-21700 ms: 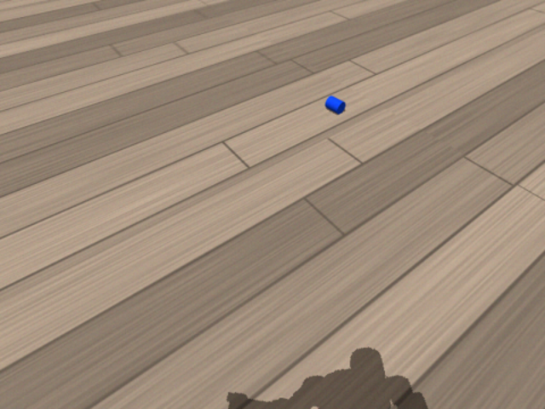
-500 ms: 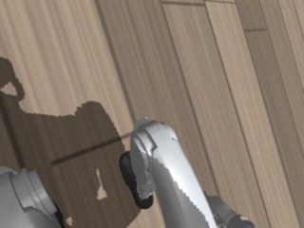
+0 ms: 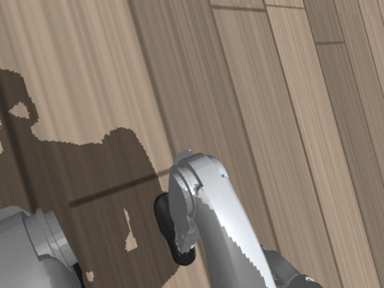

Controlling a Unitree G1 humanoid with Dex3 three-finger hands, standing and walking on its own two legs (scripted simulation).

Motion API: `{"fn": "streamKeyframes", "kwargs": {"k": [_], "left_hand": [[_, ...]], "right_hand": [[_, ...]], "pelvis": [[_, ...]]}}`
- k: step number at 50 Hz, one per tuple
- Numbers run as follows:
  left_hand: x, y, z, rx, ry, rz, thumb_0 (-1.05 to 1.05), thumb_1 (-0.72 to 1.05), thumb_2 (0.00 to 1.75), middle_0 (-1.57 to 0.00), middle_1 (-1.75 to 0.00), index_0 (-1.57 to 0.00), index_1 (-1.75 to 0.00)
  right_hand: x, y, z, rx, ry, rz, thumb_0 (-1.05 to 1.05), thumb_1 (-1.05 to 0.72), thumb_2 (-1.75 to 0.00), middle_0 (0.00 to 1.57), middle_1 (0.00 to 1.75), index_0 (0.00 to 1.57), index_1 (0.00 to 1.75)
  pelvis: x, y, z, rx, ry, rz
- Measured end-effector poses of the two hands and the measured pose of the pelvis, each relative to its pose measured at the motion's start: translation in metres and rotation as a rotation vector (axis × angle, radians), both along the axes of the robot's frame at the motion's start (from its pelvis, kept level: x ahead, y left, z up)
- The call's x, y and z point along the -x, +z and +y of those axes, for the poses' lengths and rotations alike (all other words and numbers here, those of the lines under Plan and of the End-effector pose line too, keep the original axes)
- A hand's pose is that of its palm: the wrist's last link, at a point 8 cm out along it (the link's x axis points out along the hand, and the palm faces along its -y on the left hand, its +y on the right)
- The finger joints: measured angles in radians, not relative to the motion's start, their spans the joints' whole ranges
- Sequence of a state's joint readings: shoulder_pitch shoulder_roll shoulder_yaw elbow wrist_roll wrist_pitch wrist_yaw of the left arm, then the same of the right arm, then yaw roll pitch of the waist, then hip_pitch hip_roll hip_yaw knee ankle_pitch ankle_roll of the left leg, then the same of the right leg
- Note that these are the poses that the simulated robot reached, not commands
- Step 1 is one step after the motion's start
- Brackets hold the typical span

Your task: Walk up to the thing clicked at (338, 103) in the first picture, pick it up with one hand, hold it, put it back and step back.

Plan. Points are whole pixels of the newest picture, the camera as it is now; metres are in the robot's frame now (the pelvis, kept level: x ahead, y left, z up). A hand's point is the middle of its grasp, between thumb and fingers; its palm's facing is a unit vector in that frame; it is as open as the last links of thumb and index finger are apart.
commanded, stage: settle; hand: left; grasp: from above
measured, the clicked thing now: out of the picture +0.47 +0.36 -0.26
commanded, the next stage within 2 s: lift in 0.62 s
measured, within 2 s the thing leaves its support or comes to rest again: leaves its support in 0.06 s
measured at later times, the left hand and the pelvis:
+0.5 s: hand out of the picture +0.45 +0.37 -0.14, palm faces -0.46 -0.12 -0.88, open 10.6 cm; pelvis +0.00 +0.00 +0.02, yaw +4 degrees
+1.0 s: hand out of the picture +0.43 +0.36 -0.09, palm faces -0.47 -0.15 -0.87, open 10.6 cm; pelvis -0.01 -0.01 +0.05, yaw +7 degrees
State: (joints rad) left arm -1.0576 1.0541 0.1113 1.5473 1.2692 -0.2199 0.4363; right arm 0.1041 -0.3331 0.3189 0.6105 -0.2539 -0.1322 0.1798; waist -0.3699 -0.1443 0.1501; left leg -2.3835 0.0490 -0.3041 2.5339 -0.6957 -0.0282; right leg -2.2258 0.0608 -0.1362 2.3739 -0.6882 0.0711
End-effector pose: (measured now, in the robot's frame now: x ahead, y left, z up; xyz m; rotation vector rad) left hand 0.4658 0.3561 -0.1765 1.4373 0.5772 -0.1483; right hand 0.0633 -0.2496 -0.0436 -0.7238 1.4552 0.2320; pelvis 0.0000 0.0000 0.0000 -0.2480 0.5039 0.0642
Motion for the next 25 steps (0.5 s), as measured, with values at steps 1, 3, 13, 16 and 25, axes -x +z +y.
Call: {"fn": "streamKeyframes", "kwargs": {"k": [1,3,13,16,25], "left_hand": [[0.001,0.001,0.0,0.0,-0.002,-0.001,0.01,-0.02,0.39,-0.65,-0.47,-0.68,-0.44],[0.002,0.004,0.001,0.001,-0.003,-0.003,0.01,-0.02,0.38,-0.66,-0.46,-0.69,-0.43],[0.004,0.042,0.012,-0.027,0.001,-0.03,0.01,-0.01,0.33,-0.7,-0.4,-0.73,-0.36],[0.004,0.056,0.015,-0.034,0.006,-0.019,0.01,-0.01,0.32,-0.71,-0.39,-0.74,-0.35],[0.008,0.089,0.015,-0.028,-0.01,0.031,0.01,-0.02,0.31,-0.73,-0.38,-0.76,-0.35]], "right_hand": [[-0.001,0.0,0.0,-0.001,-0.002,0.0,0.0,-0.91,-0.9,0.2,0.29,0.2,0.3],[-0.004,-0.001,-0.001,-0.004,-0.004,-0.002,0.0,-0.91,-0.9,0.2,0.29,0.2,0.3],[-0.024,-0.006,-0.007,-0.03,-0.051,-0.053,0.0,-0.91,-0.9,0.2,0.29,0.2,0.3],[-0.028,-0.007,-0.008,-0.038,-0.073,-0.069,0.0,-0.91,-0.9,0.2,0.29,0.2,0.3],[-0.029,-0.007,-0.01,-0.037,-0.139,-0.078,0.0,-0.91,-0.9,0.2,0.29,0.2,0.3]], "pelvis": [[0.0,0.0,0.0,-0.001,0.001,0.003],[-0.001,0.001,-0.001,-0.002,0.003,0.008],[-0.002,0.008,-0.001,-0.015,0.022,0.046],[-0.002,0.011,-0.001,-0.02,0.028,0.058],[0.001,0.023,-0.002,-0.036,0.046,0.073]]}}
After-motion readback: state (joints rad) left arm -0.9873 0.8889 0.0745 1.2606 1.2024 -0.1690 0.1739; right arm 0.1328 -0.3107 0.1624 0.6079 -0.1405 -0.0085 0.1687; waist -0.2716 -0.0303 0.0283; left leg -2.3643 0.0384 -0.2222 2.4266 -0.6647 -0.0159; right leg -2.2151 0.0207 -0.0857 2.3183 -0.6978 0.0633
